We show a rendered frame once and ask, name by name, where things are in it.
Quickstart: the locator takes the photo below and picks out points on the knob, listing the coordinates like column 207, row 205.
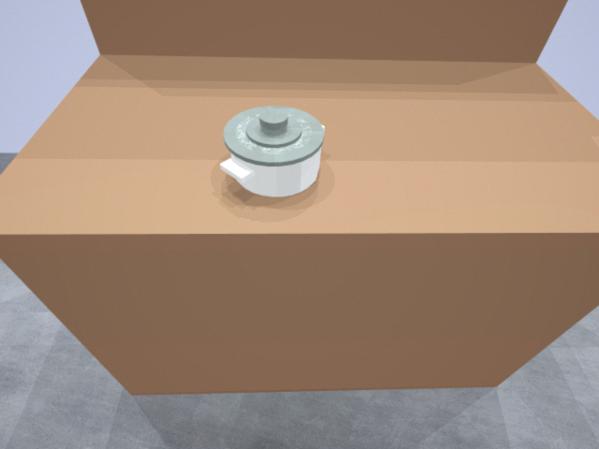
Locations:
column 273, row 119

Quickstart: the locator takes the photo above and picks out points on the pot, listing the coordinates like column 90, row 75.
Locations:
column 274, row 181

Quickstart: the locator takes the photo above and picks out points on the lid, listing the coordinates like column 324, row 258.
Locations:
column 249, row 141

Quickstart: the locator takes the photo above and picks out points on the table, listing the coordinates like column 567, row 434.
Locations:
column 450, row 236

